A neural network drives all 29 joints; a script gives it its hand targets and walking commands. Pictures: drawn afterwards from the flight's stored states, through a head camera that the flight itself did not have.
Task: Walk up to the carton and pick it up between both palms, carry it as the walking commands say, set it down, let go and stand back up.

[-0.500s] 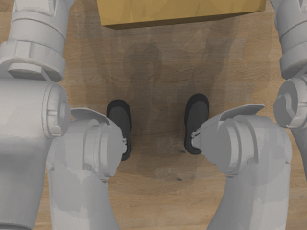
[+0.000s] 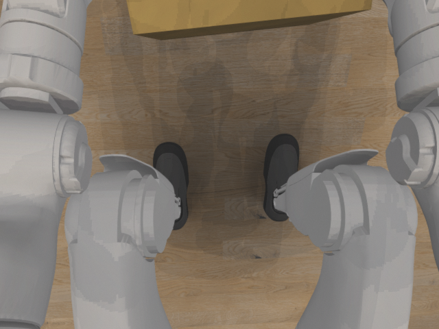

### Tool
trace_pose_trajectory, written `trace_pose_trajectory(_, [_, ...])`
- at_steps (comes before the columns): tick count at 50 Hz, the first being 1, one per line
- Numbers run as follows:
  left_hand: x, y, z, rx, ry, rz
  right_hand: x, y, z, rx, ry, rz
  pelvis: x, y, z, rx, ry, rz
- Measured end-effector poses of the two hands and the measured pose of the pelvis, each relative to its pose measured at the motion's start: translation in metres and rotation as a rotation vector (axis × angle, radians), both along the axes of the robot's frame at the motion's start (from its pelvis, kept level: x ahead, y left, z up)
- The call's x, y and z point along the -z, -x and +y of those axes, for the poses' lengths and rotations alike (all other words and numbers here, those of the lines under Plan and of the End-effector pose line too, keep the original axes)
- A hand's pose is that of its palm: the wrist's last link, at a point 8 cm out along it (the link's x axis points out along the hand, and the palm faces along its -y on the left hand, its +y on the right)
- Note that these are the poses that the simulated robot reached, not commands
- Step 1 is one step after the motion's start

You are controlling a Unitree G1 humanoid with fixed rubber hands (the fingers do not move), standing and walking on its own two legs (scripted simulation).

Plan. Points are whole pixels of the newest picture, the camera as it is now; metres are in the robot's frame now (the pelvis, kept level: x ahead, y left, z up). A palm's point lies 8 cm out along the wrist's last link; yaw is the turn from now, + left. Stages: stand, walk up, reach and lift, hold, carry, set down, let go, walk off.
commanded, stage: reach and lift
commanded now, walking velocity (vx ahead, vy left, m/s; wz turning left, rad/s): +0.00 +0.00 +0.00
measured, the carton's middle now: out of the picture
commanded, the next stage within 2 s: none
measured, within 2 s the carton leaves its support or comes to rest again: leaves its support in 0.04 s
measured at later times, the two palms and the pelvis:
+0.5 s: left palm out of the picture +0.57 +0.18 -0.13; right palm out of the picture +0.57 -0.18 -0.13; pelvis -0.01 +0.00 +0.00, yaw +0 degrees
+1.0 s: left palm out of the picture +0.57 +0.18 -0.08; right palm out of the picture +0.56 -0.17 -0.08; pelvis -0.02 +0.00 +0.01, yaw +0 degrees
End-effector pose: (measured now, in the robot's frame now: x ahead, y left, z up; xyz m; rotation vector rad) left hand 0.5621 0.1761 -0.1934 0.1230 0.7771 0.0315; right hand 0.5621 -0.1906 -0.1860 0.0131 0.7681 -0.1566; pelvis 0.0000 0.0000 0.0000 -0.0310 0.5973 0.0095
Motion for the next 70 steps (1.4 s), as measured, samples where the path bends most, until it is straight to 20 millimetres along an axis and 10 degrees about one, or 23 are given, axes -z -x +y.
trace_pose_trajectory(44, [-0.095, -0.008, 0.004, -0.163, -0.064, -0.070, -0.093, -0.008, 0.020, -0.041, 0.116, -0.083, -0.005, 0.016, -0.003, -0.001, -0.011, -0.133])
trace_pose_trajectory(70, [-0.160, 0.013, 0.003, -0.185, -0.025, -0.067, -0.158, 0.018, 0.019, -0.016, 0.111, -0.082, -0.050, 0.027, -0.003, 0.003, -0.016, -0.190])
